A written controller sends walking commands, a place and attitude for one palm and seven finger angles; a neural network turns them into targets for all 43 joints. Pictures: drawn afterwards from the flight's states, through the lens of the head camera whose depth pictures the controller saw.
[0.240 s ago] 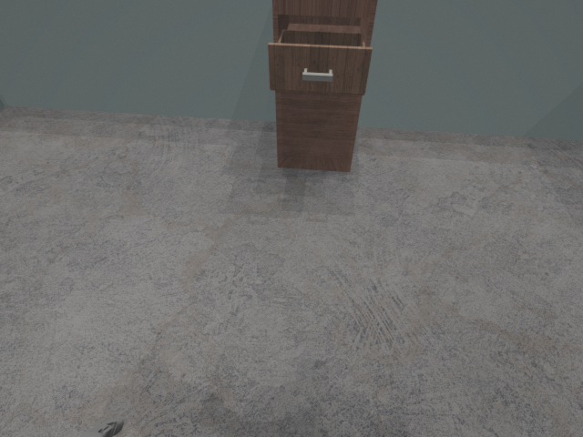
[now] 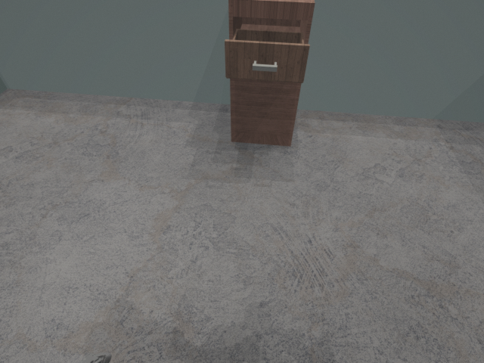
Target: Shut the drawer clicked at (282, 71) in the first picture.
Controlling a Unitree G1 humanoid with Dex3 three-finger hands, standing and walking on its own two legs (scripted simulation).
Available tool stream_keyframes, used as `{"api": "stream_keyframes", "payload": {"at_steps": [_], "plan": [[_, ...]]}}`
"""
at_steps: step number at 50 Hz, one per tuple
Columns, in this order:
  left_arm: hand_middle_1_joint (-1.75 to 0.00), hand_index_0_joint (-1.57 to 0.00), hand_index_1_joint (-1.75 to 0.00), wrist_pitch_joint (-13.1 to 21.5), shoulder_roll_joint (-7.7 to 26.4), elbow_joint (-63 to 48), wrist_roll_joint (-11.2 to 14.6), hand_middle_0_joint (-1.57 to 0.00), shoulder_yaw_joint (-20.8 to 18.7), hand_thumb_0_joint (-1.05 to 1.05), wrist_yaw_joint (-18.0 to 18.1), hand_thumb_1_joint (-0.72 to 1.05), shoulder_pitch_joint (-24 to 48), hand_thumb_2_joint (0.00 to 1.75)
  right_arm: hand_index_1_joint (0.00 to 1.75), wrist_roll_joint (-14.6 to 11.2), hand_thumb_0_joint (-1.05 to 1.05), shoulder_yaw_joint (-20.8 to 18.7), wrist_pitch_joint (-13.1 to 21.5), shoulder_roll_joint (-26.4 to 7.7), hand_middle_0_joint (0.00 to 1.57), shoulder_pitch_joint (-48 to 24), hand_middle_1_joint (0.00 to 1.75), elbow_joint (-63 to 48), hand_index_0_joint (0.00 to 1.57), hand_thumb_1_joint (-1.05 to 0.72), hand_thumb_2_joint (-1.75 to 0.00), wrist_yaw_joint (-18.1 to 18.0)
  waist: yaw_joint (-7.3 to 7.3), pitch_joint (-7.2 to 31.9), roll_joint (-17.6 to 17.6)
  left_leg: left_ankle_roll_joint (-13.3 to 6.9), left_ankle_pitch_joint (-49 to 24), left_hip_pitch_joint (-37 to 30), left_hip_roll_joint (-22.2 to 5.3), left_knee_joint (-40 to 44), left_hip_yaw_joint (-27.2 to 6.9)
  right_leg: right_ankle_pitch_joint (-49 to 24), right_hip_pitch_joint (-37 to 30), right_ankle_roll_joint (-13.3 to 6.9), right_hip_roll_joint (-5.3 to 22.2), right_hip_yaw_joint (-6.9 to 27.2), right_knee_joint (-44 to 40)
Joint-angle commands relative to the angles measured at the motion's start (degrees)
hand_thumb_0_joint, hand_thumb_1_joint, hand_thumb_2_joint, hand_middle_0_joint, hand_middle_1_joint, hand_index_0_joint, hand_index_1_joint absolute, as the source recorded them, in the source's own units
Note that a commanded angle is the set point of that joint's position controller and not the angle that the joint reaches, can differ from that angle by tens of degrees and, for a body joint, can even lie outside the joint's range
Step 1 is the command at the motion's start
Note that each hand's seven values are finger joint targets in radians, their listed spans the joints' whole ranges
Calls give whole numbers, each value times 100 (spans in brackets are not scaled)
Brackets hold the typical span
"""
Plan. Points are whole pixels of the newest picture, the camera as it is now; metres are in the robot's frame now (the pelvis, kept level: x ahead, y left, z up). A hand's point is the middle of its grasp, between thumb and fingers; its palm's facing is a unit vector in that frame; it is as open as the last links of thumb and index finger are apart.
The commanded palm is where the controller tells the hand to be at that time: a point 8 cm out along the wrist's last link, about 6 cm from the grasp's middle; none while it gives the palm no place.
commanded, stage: stand and wait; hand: left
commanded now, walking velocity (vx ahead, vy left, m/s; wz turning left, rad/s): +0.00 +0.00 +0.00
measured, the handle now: (265, 65) +1.26 -0.02 -0.08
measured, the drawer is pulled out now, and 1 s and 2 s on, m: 0.30 0.30 0.30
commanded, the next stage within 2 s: look at it before walking up in 0.58 s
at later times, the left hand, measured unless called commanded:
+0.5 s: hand out of the picture +0.05 +0.24 -0.15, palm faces -0.02 -0.94 -0.34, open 7.3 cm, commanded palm none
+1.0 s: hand out of the picture +0.07 +0.24 -0.15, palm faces -0.03 -0.94 -0.33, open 7.3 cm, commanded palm none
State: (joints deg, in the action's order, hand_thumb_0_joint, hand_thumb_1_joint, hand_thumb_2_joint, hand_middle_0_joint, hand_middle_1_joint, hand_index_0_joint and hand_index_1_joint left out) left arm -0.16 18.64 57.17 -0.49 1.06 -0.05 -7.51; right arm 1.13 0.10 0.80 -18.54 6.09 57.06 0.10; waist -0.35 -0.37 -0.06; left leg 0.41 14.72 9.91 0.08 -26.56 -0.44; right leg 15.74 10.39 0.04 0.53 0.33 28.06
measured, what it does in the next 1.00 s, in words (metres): stands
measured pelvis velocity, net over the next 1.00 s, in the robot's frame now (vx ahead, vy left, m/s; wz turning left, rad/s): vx -0.01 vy -0.01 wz -0.01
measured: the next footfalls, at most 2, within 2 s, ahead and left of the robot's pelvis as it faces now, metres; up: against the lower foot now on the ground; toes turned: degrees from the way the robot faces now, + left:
none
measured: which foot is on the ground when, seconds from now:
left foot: down 0.00-1.00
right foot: down 0.00-1.00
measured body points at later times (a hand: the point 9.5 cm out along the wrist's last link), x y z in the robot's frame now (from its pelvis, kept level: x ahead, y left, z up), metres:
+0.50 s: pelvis -0.01 +0.00 +0.00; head -0.02 -0.01 +0.45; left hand +0.05 +0.29 -0.13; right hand +0.06 -0.30 -0.13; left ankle +0.00 +0.13 -0.74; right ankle -0.01 -0.12 -0.74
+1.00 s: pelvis -0.01 -0.01 +0.01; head -0.01 -0.01 +0.46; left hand +0.07 +0.29 -0.13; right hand +0.07 -0.30 -0.13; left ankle +0.00 +0.13 -0.74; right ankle -0.01 -0.12 -0.74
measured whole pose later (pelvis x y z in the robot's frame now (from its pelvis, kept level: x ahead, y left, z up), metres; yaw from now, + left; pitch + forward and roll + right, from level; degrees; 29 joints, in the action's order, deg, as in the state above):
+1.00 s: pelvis -0.01 -0.01 +0.01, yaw +0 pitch -2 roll +0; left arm 0.2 19.3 62.3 -0.6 0.6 -0.1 -8.0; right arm 0.7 0.0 0.9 -19.3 7.2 63.5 0.2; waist -0.2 -1.4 -0.1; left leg 1.0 11.3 8.2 -0.7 -21.6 -0.4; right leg 12.1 8.7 -0.4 -0.2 0.4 22.9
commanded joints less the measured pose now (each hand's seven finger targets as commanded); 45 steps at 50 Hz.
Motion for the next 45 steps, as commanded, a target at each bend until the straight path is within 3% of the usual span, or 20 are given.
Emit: {"api": "stream_keyframes", "payload": {"at_steps": [1, 5, 14, 25, 31, 45], "plan": [[-30, -20, -30, 145, 1262, -339, -9, -20, -320, 0, 72, 90, 284, 90, 30, -18, 0, -269, 128, -1199, 20, -300, 30, -306, 20, -90, -90, -103, 44, 306, -61, -249, -1129, -104, -597, 454, -471, -1046, 12, -226, 590, 561, -569], [-30, -20, -30, 140, 1258, -252, -16, -20, -321, 0, 64, 90, 261, 90, 30, -25, 0, -269, 119, -1184, 20, -314, 30, -209, 20, -90, -90, -96, 33, 182, -33, -245, -875, -42, -593, 544, -493, -741, 74, -223, 589, 610, -707], [-30, -20, -30, 157, 1279, -34, -6, -20, -314, 0, 57, 90, 207, 90, 30, -46, 0, -243, 125, -1233, 20, -197, 30, 26, 20, -90, -90, -93, 46, 304, -86, -223, -883, -119, -638, 627, -520, -761, -62, -227, 615, 632, -814], [-30, -20, -30, 137, 1283, 123, -12, -20, -299, 0, 50, 90, 188, 90, 30, -45, 0, -221, 112, -1263, 20, -124, 30, 220, 20, -90, -90, -80, 23, 12, -43, -213, -483, 37, -628, 812, -578, -191, 89, -216, 599, 709, -1010], [-30, -20, -30, 151, 1276, 133, -10, -20, -303, 0, 53, 90, 187, 90, 30, -48, 0, -224, 133, -1260, 20, -108, 30, 258, 20, -90, -90, -80, 30, 192, -22, -205, -733, -87, -658, 802, -575, -529, -25, -211, 600, 683, -954], [-30, -20, -30, 163, 1272, 148, -17, -20, -302, 0, 62, 90, 206, 90, 30, -57, 0, -210, 130, -1251, 20, -162, 30, 290, 20, -90, -90, -85, 29, 161, -56, -193, -930, -190, -677, 835, -547, -846, -76, -203, 616, 672, -987]]}}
